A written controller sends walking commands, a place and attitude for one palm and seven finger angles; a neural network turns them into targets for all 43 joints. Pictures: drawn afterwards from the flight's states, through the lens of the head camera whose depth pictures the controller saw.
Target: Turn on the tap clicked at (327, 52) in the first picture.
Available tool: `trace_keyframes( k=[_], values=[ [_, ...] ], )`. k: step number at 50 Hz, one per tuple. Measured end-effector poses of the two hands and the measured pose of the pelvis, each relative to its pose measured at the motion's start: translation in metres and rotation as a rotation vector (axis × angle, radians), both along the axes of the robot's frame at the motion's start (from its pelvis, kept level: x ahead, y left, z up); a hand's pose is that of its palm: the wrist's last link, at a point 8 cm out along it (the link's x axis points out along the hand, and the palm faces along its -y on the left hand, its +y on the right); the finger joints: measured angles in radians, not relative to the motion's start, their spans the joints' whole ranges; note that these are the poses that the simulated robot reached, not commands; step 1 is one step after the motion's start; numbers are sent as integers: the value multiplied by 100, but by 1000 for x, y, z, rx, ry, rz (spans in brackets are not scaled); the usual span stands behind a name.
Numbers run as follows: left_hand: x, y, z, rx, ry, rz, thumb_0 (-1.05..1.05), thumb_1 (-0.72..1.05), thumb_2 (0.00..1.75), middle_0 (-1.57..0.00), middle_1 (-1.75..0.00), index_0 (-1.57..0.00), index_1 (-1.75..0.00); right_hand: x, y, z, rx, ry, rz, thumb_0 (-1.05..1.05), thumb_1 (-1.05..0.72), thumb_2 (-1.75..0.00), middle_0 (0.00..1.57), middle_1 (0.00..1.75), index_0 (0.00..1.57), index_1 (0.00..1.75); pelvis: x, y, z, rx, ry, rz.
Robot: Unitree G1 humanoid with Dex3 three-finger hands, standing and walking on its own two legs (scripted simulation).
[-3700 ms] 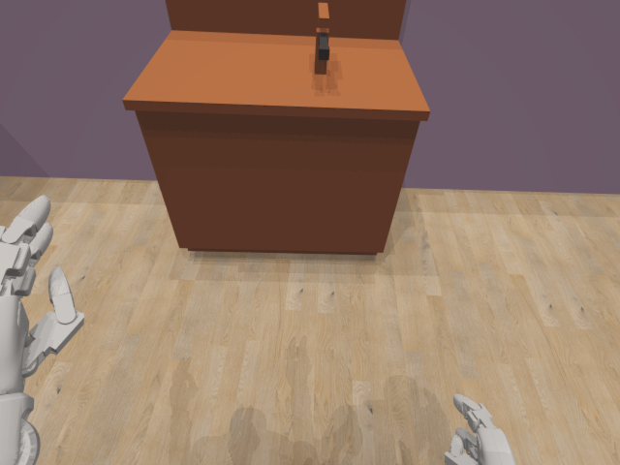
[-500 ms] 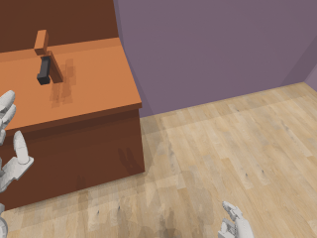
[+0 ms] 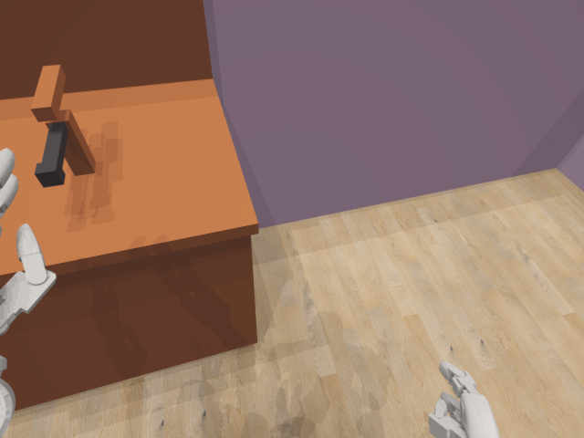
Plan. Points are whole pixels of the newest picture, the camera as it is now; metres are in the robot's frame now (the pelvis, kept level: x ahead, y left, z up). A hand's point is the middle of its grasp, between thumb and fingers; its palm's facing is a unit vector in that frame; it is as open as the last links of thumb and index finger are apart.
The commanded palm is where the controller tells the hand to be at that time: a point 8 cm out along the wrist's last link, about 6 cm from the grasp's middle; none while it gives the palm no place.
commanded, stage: come to a stop and stand still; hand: left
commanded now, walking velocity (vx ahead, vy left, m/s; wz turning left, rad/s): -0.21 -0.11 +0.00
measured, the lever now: (50, 174) +0.45 +0.40 +0.09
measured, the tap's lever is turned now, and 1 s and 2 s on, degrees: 0 0 0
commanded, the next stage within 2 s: look again from close up in 1.60 s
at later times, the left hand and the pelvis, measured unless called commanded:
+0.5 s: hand (47, 266) +0.23 +0.25 +0.19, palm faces +0.42 -0.76 -0.49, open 7.4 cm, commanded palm +0.16 +0.27 +0.19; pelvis +0.00 -0.01 +0.00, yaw +0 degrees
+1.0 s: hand out of the picture +0.20 +0.30 +0.18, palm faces +0.46 -0.84 -0.29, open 7.4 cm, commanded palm +0.14 +0.32 +0.19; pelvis -0.02 +0.04 +0.01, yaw +0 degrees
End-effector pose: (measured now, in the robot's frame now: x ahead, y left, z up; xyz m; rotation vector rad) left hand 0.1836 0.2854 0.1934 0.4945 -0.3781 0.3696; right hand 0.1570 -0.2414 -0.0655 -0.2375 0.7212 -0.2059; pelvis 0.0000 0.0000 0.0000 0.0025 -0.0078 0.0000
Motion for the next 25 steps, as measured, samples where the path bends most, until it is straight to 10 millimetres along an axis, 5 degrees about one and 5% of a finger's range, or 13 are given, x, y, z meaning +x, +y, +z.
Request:
trace_keyframes(
  k=[8, 16, 22, 25],
  values=[
    [14, -29, 6, 35, 71, -37, 2, 89, 89, -21, -30, -21, -30, 17, 33, -12, 134, -5, 88, 1, -90, -90, 20, 30, 20, 30, 20, -14, 2, 8, -4, -11],
    [18, -40, 0, 10, 136, 5, 2, 88, 89, -22, -30, -22, -30, 18, 9, -25, 125, 52, 80, 1, -90, -90, 21, 30, 21, 30, 20, -23, 4, 11, 10, -12],
    [6, -32, -6, 0, 126, -9, 2, 88, 89, -22, -30, -22, -30, 9, -13, -14, 18, 54, 39, 1, -91, -90, 21, 30, 20, 30, 11, -16, 1, -8, 4, 0],
    [9, 2, 9, 121, 31, 6, 2, 88, 89, -22, -31, -22, -30, -2, -15, -7, -32, 51, 65, 1, -91, -90, 20, 30, 20, 30, -2, -14, 0, -5, 1, -4]
  ],
)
